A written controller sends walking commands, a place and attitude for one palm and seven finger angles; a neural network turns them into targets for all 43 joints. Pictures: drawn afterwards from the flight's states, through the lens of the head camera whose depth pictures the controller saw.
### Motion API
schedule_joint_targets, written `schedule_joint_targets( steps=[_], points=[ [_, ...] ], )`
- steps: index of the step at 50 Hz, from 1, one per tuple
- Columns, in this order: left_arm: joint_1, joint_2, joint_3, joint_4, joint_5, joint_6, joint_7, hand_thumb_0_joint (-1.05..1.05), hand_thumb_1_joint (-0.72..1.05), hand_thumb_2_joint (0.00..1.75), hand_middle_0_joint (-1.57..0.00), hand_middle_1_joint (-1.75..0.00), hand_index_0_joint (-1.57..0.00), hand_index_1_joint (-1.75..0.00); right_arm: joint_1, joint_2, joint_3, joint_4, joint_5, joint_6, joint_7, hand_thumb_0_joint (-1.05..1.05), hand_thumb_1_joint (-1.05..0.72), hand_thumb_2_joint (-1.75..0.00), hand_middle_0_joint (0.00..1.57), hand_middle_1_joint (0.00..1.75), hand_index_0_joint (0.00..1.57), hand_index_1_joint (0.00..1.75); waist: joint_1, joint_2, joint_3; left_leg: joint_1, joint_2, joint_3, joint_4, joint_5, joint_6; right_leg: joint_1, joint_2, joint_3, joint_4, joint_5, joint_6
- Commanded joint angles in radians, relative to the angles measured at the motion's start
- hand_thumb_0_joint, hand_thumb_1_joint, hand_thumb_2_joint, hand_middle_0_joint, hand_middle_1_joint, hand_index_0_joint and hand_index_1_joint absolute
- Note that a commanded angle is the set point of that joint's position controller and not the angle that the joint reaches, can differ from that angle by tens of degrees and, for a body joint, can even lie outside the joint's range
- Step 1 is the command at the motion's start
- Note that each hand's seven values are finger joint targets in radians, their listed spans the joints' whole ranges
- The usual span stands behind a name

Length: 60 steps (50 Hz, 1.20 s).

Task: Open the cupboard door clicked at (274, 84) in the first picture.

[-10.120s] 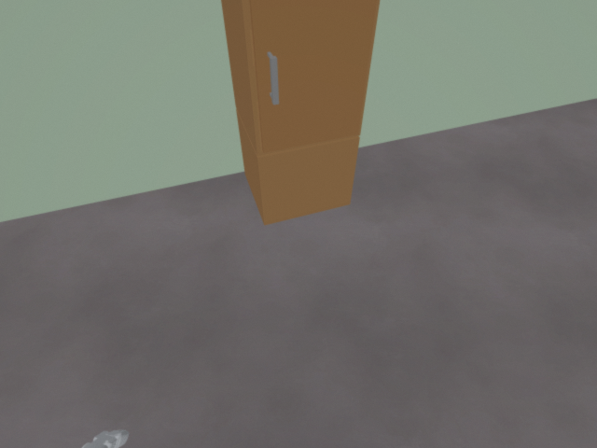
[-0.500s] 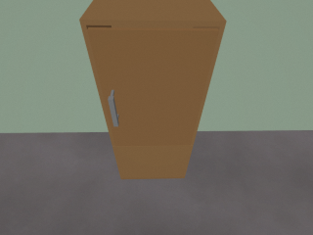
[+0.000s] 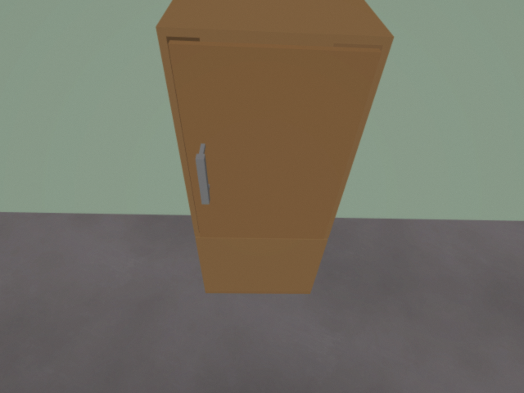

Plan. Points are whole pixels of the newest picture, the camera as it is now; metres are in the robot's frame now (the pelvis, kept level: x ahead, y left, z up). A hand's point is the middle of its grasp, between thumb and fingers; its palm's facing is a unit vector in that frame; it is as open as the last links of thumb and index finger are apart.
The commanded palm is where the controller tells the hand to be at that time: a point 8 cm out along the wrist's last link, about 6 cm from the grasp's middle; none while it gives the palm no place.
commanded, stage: look again from close up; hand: left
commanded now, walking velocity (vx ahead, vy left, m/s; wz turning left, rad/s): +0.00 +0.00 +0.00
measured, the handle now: (204, 174) +0.60 +0.18 -0.05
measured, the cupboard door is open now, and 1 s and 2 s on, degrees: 0 0 0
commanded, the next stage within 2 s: shuffle to correct the standing spot in 0.22 s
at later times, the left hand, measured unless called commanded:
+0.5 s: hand out of the picture -0.02 +0.17 -0.18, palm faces +0.03 -0.99 -0.14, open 7.3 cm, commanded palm none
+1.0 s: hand out of the picture +0.03 +0.12 -0.19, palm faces +0.09 -0.99 -0.08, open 7.3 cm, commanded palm none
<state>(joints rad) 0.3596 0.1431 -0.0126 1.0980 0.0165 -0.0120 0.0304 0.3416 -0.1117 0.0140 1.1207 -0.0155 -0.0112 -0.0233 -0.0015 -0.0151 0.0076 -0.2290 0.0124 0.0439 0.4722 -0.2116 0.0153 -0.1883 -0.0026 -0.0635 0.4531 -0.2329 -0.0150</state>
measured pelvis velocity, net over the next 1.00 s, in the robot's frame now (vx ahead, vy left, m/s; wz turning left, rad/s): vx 0.09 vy -0.01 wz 0.02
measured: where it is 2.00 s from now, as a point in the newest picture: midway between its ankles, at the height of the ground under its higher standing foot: outside the picture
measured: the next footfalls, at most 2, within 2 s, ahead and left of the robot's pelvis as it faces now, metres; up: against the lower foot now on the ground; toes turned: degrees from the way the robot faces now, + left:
right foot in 1.08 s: +0.14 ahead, -0.14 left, +0.00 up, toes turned +6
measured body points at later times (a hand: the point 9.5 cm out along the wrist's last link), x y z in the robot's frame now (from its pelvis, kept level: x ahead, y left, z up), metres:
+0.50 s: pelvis +0.01 +0.01 +0.00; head +0.00 +0.02 +0.45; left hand -0.02 +0.22 -0.17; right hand -0.01 -0.20 -0.16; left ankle +0.03 +0.11 -0.74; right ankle +0.01 -0.11 -0.74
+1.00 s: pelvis +0.09 -0.01 -0.01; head +0.10 +0.02 +0.44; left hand +0.02 +0.17 -0.18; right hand +0.12 -0.24 -0.15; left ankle +0.07 +0.07 -0.74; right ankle +0.05 -0.13 -0.72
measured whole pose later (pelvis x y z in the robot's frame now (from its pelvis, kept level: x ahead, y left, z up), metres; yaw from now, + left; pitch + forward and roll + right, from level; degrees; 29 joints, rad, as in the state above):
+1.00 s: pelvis +0.09 -0.01 -0.01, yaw +1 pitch -1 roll -1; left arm 0.39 0.09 0.00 1.12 0.02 0.01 0.04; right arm 0.25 -0.13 -0.01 1.10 -0.01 -0.04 -0.07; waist 0.02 -0.05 0.05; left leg -0.20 0.03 0.14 0.54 -0.33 0.05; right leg -0.23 -0.03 -0.07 0.69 -0.48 0.00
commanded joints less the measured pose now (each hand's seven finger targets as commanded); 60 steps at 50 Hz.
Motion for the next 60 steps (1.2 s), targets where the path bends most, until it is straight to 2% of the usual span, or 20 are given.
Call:
schedule_joint_targets(
  steps=[1,16,21,24,30,34,36,38,40,41,42,43,44,45,46,49,52,55,57,60],
  points=[
    [0.071,0.072,0.018,-0.029,-0.003,-0.012,0.009,0.0,0.9,0.9,-0.2,-0.3,-0.2,-0.3,0.044,-0.107,-0.02,-0.038,0.002,-0.015,-0.006,0.0,-0.9,-0.9,0.2,0.3,0.2,0.3,0.008,0.015,0.094,-0.095,0.084,-0.112,-0.146,-0.118,0.02,-0.036,-0.09,0.111,-0.107,-0.066,-0.022],
    [0.077,0.057,0.017,-0.021,0.001,-0.013,0.01,0.0,0.9,0.9,-0.2,-0.3,-0.2,-0.3,0.035,-0.105,-0.025,-0.033,0.003,-0.021,-0.007,0.0,-0.9,-0.9,0.2,0.3,0.2,0.3,0.009,0.035,0.084,-0.083,0.092,-0.123,-0.168,-0.101,0.027,-0.029,-0.092,0.098,-0.082,0.005,-0.016],
    [0.088,0.041,0.024,-0.025,0.015,-0.002,0.001,0.0,0.9,0.9,-0.2,-0.3,-0.2,-0.3,0.044,-0.133,-0.042,-0.035,-0.005,-0.007,-0.005,0.0,-0.9,-0.9,0.2,0.3,0.2,0.3,0.002,0.06,0.107,-0.131,0.139,-0.215,-0.245,-0.404,0.066,-0.062,-0.049,0.021,0.002,-0.186,-0.008],
    [0.099,0.038,0.028,-0.031,0.021,0.0,-0.006,0.0,0.9,0.9,-0.2,-0.3,-0.2,-0.3,0.036,-0.142,-0.051,-0.048,-0.006,-0.005,-0.006,0.0,-0.9,-0.9,0.2,0.3,0.2,0.3,0.009,0.062,0.141,-0.167,0.155,-0.258,-0.252,-0.442,0.092,-0.074,-0.04,0.008,0.027,-0.182,-0.01],
    [0.141,0.042,0.037,-0.03,0.014,-0.009,-0.012,0.0,0.9,0.9,-0.2,-0.3,-0.2,-0.3,0.046,-0.12,-0.055,-0.058,-0.006,-0.016,-0.01,0.0,-0.9,-0.9,0.2,0.3,0.2,0.3,0.011,0.044,0.112,-0.131,0.13,-0.186,-0.145,-0.283,0.085,-0.06,-0.073,0.056,-0.016,-0.143,-0.033],
    [0.188,0.071,0.05,-0.017,0.013,-0.012,-0.008,0.0,0.9,0.9,-0.2,-0.3,-0.2,-0.3,0.035,-0.074,-0.045,-0.068,-0.005,-0.023,-0.013,0.0,-0.9,-0.9,0.2,0.3,0.2,0.3,0.021,-0.124,0.106,-0.209,0.044,-0.023,0.074,-0.116,0.049,0.042,-0.142,0.162,-0.09,-0.063,-0.082],
    [0.222,0.094,0.061,-0.005,0.012,-0.013,-0.003,0.0,0.9,0.9,-0.2,-0.3,-0.2,-0.3,0.001,-0.054,-0.041,-0.083,-0.008,-0.025,-0.011,0.0,-0.9,-0.9,0.2,0.3,0.2,0.3,0.031,-0.187,0.091,-0.268,0.01,0.056,0.241,-0.176,0.027,0.087,-0.23,0.255,-0.135,0.058,-0.139],
    [0.23,0.091,0.061,-0.007,0.018,-0.014,-0.001,0.0,0.9,0.9,-0.2,-0.3,-0.2,-0.3,-0.05,-0.051,-0.042,-0.101,-0.007,-0.025,-0.009,0.0,-0.9,-0.9,0.2,0.3,0.2,0.3,0.04,-0.152,0.106,-0.32,0.022,0.056,0.332,-0.282,0.027,0.112,-0.253,0.258,-0.137,0.227,-0.19],
    [0.217,0.084,0.059,-0.005,0.021,-0.014,0.005,0.0,0.9,0.9,-0.2,-0.3,-0.2,-0.3,-0.06,-0.038,-0.036,-0.1,-0.004,-0.028,-0.007,0.0,-0.9,-0.9,0.2,0.3,0.2,0.3,0.029,-0.093,0.098,-0.285,0.037,0.069,0.26,-0.269,0.025,0.122,-0.247,0.217,-0.083,0.372,-0.197],
    [0.195,0.074,0.055,-0.01,0.016,-0.014,0.007,0.0,0.9,0.9,-0.2,-0.3,-0.2,-0.3,-0.036,-0.029,-0.03,-0.087,-0.002,-0.03,-0.009,0.0,-0.9,-0.9,0.2,0.3,0.2,0.3,0.012,-0.054,0.081,-0.195,0.031,0.07,0.152,-0.19,0.02,0.095,-0.223,0.18,-0.034,0.471,-0.173],
    [0.156,0.064,0.05,-0.015,0.007,-0.012,0.009,0.0,0.9,0.9,-0.2,-0.3,-0.2,-0.3,0.037,-0.025,-0.028,-0.053,0.001,-0.035,-0.014,0.0,-0.9,-0.9,0.2,0.3,0.2,0.3,-0.029,-0.032,0.044,-0.035,0.034,0.056,0.003,0.006,0.021,0.038,-0.175,0.119,0.064,0.559,-0.126],
    [0.157,0.034,0.043,-0.021,0.0,-0.014,0.008,0.0,0.9,0.9,-0.2,-0.3,-0.2,-0.3,0.117,-0.074,-0.035,-0.017,-0.002,-0.042,-0.025,0.0,-0.9,-0.9,0.2,0.3,0.2,0.3,-0.046,0.08,-0.018,0.156,0.129,-0.053,-0.02,0.4,0.058,-0.064,-0.1,0.048,0.188,0.5,-0.053],
    [0.165,0.006,0.031,-0.024,-0.01,-0.015,0.015,0.0,0.9,0.9,-0.2,-0.3,-0.2,-0.3,0.183,-0.13,-0.041,0.002,0.004,-0.044,-0.039,0.0,-0.9,-0.9,0.2,0.3,0.2,0.3,-0.051,0.212,-0.083,0.295,0.295,-0.214,0.004,0.874,0.153,-0.167,-0.047,-0.003,0.277,0.153,0.006],
    [0.148,0.008,0.025,-0.028,-0.01,-0.015,0.025,0.0,0.9,0.9,-0.2,-0.3,-0.2,-0.3,0.151,-0.128,-0.032,0.002,0.01,-0.034,-0.041,0.0,-0.9,-0.9,0.2,0.3,0.2,0.3,-0.029,0.235,-0.071,0.275,0.363,-0.21,-0.036,1.097,0.217,-0.175,-0.04,0.032,0.326,-0.278,0.018],
    [0.119,0.022,0.033,-0.024,-0.006,-0.001,0.027,0.0,0.9,0.9,-0.2,-0.3,-0.2,-0.3,0.084,-0.124,-0.023,0.0,0.01,-0.031,-0.045,0.0,-0.9,-0.9,0.2,0.3,0.2,0.3,-0.015,0.272,0.005,0.211,0.346,-0.177,-0.06,1.084,0.219,-0.177,-0.057,0.054,0.332,-0.345,0.02],
    [0.094,0.02,0.033,-0.023,0.003,0.012,0.018,0.0,0.9,0.9,-0.2,-0.3,-0.2,-0.3,-0.013,-0.116,-0.03,-0.035,0.008,-0.022,-0.043,0.0,-0.9,-0.9,0.2,0.3,0.2,0.3,0.012,0.159,0.107,0.126,0.269,-0.094,-0.059,0.939,0.162,-0.148,-0.069,0.02,0.169,-0.19,0.023],
    [0.11,0.033,0.046,-0.032,0.008,0.018,0.012,0.0,0.9,0.9,-0.2,-0.3,-0.2,-0.3,-0.028,-0.158,-0.056,-0.068,0.011,-0.014,-0.041,0.0,-0.9,-0.9,0.2,0.3,0.2,0.3,0.021,0.085,0.02,0.107,0.23,-0.06,-0.015,0.767,0.109,-0.054,-0.057,0.0,0.083,0.07,0.027],
    [0.073,0.068,0.057,-0.073,0.012,0.02,0.007,0.0,0.9,0.9,-0.2,-0.3,-0.2,-0.3,-0.059,-0.15,-0.072,-0.101,0.005,-0.002,-0.033,0.0,-0.9,-0.9,0.2,0.3,0.2,0.3,0.021,0.016,-0.002,0.004,0.162,-0.025,0.0,0.385,0.056,-0.01,-0.102,0.059,0.1,0.33,0.005],
    [0.036,0.086,0.056,-0.092,0.012,0.023,0.005,0.0,0.9,0.9,-0.2,-0.3,-0.2,-0.3,-0.076,-0.128,-0.074,-0.113,0.001,0.011,-0.024,0.0,-0.9,-0.9,0.2,0.3,0.2,0.3,0.019,0.003,0.015,-0.042,0.12,-0.009,0.022,0.169,0.037,-0.033,-0.128,0.099,0.084,0.332,-0.012],
    [-0.005,0.128,0.056,-0.106,0.009,0.012,0.009,0.0,0.9,0.9,-0.2,-0.3,-0.2,-0.3,-0.036,-0.076,-0.063,-0.107,0.005,0.02,-0.012,0.0,-0.9,-0.9,0.2,0.3,0.2,0.3,-0.005,-0.125,-0.039,-0.009,0.044,0.041,0.101,-0.02,-0.005,-0.049,-0.222,0.191,-0.017,0.349,-0.073]
  ],
)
